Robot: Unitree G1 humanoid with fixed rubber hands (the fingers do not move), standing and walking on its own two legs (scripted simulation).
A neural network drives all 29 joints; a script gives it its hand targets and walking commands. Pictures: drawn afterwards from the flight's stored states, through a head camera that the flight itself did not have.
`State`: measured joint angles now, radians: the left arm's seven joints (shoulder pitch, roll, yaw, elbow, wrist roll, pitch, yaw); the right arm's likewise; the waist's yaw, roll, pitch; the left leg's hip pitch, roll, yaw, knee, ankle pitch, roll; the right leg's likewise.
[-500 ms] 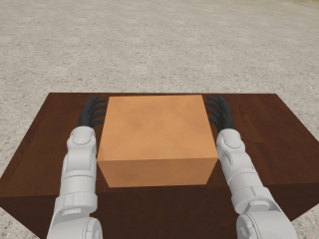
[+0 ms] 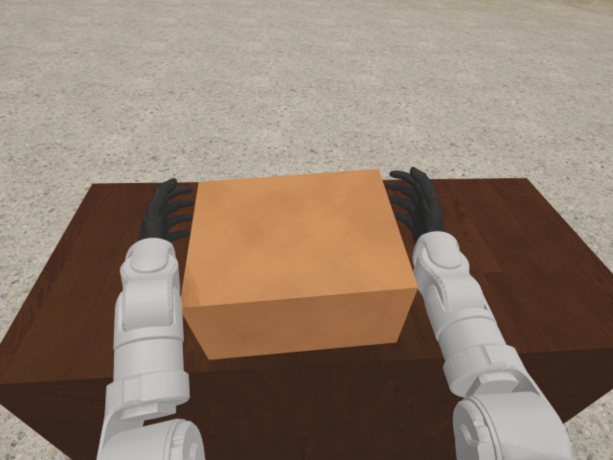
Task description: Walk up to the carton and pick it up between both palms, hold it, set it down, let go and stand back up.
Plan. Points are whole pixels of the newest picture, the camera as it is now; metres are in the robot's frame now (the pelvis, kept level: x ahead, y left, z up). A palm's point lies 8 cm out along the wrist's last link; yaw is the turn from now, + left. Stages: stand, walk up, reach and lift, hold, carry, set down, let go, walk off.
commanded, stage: reach and lift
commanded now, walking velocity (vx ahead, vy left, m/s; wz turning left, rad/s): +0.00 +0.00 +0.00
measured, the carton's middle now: (296, 261) +0.37 +0.01 +0.09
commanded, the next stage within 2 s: hold in 0.62 s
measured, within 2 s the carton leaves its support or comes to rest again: neither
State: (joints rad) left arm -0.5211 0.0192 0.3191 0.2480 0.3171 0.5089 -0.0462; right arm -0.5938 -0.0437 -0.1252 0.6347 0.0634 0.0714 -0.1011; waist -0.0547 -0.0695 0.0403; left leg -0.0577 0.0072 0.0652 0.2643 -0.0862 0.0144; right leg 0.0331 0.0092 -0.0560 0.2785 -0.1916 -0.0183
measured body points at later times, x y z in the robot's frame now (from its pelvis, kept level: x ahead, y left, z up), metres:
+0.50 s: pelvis +0.01 +0.00 +0.00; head -0.03 +0.02 +0.45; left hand +0.37 +0.18 +0.15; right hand +0.37 -0.17 +0.15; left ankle +0.05 +0.11 -0.75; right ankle -0.01 -0.10 -0.75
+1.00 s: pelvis -0.01 +0.00 +0.00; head -0.05 +0.03 +0.45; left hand +0.36 +0.19 +0.17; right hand +0.36 -0.16 +0.18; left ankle +0.05 +0.11 -0.75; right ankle -0.01 -0.10 -0.75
